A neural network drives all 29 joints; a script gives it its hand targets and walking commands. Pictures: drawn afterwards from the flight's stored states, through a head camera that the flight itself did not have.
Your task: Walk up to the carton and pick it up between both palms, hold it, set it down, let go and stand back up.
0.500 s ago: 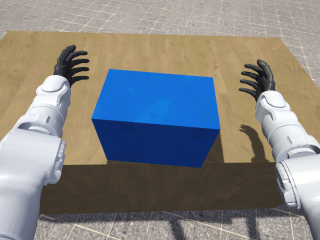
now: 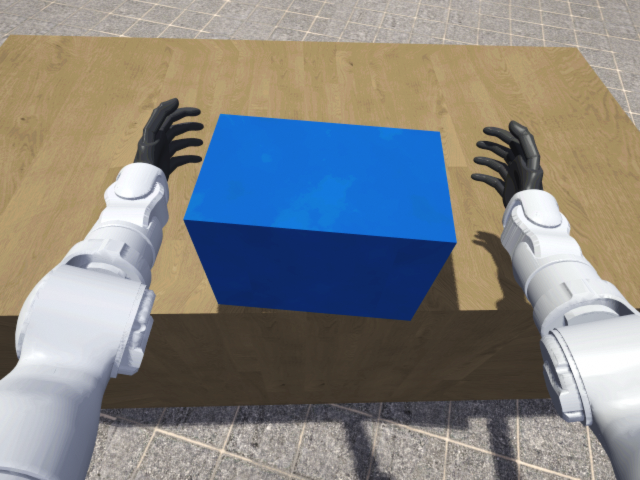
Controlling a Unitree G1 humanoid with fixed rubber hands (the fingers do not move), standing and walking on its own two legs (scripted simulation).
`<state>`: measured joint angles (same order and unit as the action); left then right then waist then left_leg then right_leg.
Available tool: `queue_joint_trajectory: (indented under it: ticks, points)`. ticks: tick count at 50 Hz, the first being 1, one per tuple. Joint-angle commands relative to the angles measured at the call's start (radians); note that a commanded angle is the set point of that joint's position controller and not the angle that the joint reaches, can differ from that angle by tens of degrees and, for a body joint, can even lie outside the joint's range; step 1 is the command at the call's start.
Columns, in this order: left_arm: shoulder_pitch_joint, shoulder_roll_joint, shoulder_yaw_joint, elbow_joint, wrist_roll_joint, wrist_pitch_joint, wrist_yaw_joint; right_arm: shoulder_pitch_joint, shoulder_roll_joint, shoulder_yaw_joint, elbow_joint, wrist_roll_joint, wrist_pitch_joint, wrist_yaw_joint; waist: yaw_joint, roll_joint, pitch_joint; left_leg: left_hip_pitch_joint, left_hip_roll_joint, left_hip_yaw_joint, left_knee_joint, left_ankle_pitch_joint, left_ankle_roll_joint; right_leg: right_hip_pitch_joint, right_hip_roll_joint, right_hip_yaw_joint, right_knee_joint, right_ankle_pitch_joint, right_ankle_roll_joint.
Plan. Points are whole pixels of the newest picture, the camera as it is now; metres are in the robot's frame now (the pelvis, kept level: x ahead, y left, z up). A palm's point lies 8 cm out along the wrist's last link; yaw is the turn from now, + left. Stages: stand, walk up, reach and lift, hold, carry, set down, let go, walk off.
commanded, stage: reach and lift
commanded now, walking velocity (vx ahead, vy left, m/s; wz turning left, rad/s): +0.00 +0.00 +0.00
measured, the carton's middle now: (321, 223) +0.47 +0.02 +0.01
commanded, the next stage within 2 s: none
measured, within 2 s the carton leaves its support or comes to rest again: neither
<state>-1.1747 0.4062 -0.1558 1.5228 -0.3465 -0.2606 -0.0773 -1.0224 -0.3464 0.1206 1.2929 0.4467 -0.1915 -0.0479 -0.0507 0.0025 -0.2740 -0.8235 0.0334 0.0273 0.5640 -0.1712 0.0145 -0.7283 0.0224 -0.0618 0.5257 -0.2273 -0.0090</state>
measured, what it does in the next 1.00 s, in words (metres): stands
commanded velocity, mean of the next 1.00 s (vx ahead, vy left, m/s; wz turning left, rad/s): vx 0.00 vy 0.00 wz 0.00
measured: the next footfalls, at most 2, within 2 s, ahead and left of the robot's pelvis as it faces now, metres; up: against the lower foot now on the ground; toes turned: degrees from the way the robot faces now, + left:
none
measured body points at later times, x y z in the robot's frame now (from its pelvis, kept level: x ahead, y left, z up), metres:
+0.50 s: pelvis -0.01 +0.00 +0.00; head +0.08 +0.02 +0.44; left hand +0.49 +0.21 +0.11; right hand +0.47 -0.19 +0.10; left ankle +0.03 +0.11 -0.72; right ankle -0.01 -0.11 -0.72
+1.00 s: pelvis +0.00 +0.00 +0.01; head +0.08 +0.03 +0.45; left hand +0.49 +0.21 +0.11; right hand +0.47 -0.18 +0.11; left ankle +0.03 +0.11 -0.72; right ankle -0.01 -0.11 -0.72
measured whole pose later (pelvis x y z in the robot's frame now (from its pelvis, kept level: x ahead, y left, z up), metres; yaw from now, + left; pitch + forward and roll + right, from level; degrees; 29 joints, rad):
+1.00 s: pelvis +0.00 +0.00 +0.01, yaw +1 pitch +22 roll -2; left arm -1.13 0.32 -0.07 1.51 -0.22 -0.29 -0.01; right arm -1.03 -0.23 -0.03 1.36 0.29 -0.21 -0.08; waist -0.04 -0.01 -0.26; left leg -0.74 0.03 0.02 0.51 -0.16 0.01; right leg -0.63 0.02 -0.07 0.46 -0.21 -0.01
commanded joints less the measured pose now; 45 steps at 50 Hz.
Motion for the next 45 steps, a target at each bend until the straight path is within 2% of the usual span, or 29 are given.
queue_joint_trajectory:
  ticks: [1, 3, 5, 7, 9, 11, 12, 14, 18, 21, 24, 27, 30, 39, 45]
  points:
    - [-0.338, 0.129, 0.038, -0.092, 0.029, -0.046, 0.019, -0.351, -0.127, 0.017, -0.09, 0.033, -0.028, 0.016, 0.031, 0.034, -0.609, 0.562, -0.014, -0.033, 0.038, 0.379, -0.041, 0.157, 0.0, -0.006, -0.021, 0.372, 0.046]
    - [-0.364, 0.107, 0.016, -0.106, 0.015, -0.049, 0.027, -0.36, -0.132, 0.013, -0.071, 0.035, -0.026, 0.027, 0.024, 0.069, -0.587, 0.588, -0.005, -0.036, 0.033, 0.352, -0.049, 0.092, -0.001, -0.013, -0.036, 0.301, 0.034]
    - [-0.388, 0.09, -0.005, -0.108, 0.0, -0.05, 0.035, -0.37, -0.122, 0.007, -0.055, 0.032, -0.017, 0.039, 0.017, 0.079, -0.56, 0.612, 0.005, -0.041, 0.031, 0.309, -0.048, 0.022, 0.0, -0.022, -0.049, 0.219, 0.022]
    - [-0.4, 0.075, -0.02, -0.098, 0.0, -0.048, 0.039, -0.378, -0.122, -0.01, -0.03, 0.009, -0.009, 0.045, 0.006, 0.093, -0.539, 0.615, 0.01, -0.045, 0.03, 0.269, -0.045, -0.01, -0.003, -0.022, -0.051, 0.178, 0.019]
    - [-0.407, 0.067, -0.022, -0.084, -0.004, -0.046, 0.041, -0.39, -0.113, -0.024, -0.023, -0.006, -0.007, 0.044, 0.01, 0.087, -0.532, 0.611, 0.007, -0.044, 0.032, 0.247, -0.043, -0.015, -0.007, -0.02, -0.053, 0.173, 0.019]
    - [-0.404, 0.053, -0.028, -0.064, 0.0, -0.044, 0.04, -0.396, -0.103, -0.043, -0.006, -0.026, -0.007, 0.038, -0.003, 0.078, -0.536, 0.607, 0.006, -0.043, 0.028, 0.232, -0.041, -0.015, -0.012, -0.02, -0.054, 0.177, 0.02]
    - [-0.404, 0.046, -0.022, -0.06, 0.004, -0.047, 0.038, -0.403, -0.088, -0.05, -0.023, -0.036, -0.012, 0.032, 0.006, 0.08, -0.547, 0.589, 0.001, -0.041, 0.033, 0.232, -0.04, 0.004, -0.015, -0.017, -0.052, 0.187, 0.024]
    - [-0.409, 0.041, -0.013, -0.069, 0.015, -0.05, 0.038, -0.412, -0.085, -0.076, -0.036, -0.061, -0.02, 0.019, -0.002, 0.076, -0.575, 0.582, 0.002, -0.039, 0.033, 0.248, -0.045, 0.029, -0.014, -0.018, -0.046, 0.217, 0.027]
    - [-0.407, 0.048, 0.021, -0.098, 0.043, -0.051, 0.054, -0.421, -0.087, -0.11, -0.094, -0.103, -0.036, -0.007, 0.004, 0.058, -0.656, 0.606, -0.002, -0.036, 0.041, 0.306, -0.053, 0.075, -0.007, -0.021, -0.041, 0.282, 0.033]
    - [-0.391, 0.033, 0.049, -0.106, 0.07, -0.04, 0.06, -0.402, -0.079, -0.123, -0.081, -0.115, -0.031, -0.021, 0.005, 0.067, -0.651, 0.604, -0.005, -0.03, 0.033, 0.324, -0.059, 0.117, -0.006, -0.016, -0.047, 0.309, 0.032]
    - [-0.387, 0.023, 0.071, -0.112, 0.077, -0.04, 0.06, -0.407, -0.059, -0.125, -0.098, -0.126, -0.03, -0.029, 0.008, 0.045, -0.639, 0.594, -0.004, -0.028, 0.017, 0.314, -0.055, 0.135, -0.005, -0.015, -0.057, 0.303, 0.031]
    - [-0.398, 0.009, 0.062, -0.113, 0.069, -0.048, 0.061, -0.414, -0.041, -0.131, -0.113, -0.137, -0.026, -0.029, 0.002, 0.047, -0.635, 0.613, -0.002, -0.03, 0.012, 0.311, -0.057, 0.119, -0.004, -0.015, -0.067, 0.28, 0.028]
    - [-0.395, -0.012, 0.051, -0.127, 0.072, -0.048, 0.063, -0.394, -0.042, -0.141, -0.096, -0.141, -0.027, -0.028, -0.008, 0.074, -0.635, 0.656, 0.003, -0.034, 0.022, 0.347, -0.069, 0.099, -0.005, -0.019, -0.075, 0.285, 0.02]
    - [-0.37, -0.032, 0.084, -0.137, 0.117, -0.053, 0.066, -0.365, -0.009, -0.139, -0.038, -0.145, -0.034, -0.022, 0.0, 0.089, -0.552, 0.686, 0.01, -0.035, 0.008, 0.361, -0.069, 0.1, -0.007, -0.014, -0.099, 0.268, 0.016]
    - [-0.352, -0.059, 0.091, -0.143, 0.124, -0.056, 0.062, -0.361, 0.006, -0.141, -0.056, -0.151, -0.043, -0.022, 0.004, 0.095, -0.549, 0.682, 0.01, -0.037, 0.002, 0.376, -0.067, 0.118, -0.017, -0.01, -0.105, 0.288, 0.011]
